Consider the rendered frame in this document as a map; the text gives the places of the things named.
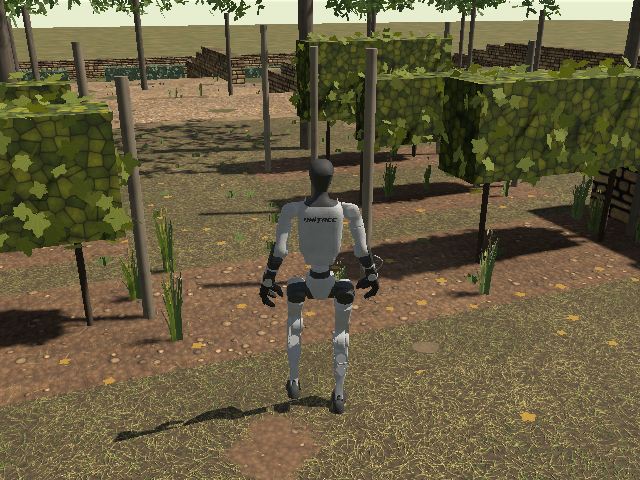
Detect robot left upper arm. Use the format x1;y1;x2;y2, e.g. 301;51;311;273
273;202;300;258

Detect left robot hand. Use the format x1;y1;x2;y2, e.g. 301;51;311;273
259;284;283;307

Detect right robot hand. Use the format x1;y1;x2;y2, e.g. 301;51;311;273
356;277;380;299

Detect left robot foot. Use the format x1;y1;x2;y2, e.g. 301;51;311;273
286;380;301;399

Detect robot right forearm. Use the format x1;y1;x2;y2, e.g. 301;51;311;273
359;242;378;281

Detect robot right thigh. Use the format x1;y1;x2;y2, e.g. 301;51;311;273
332;279;355;351

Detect robot right upper arm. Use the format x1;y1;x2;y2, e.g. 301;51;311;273
342;202;369;258

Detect robot left forearm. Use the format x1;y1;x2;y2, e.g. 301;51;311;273
262;242;283;287

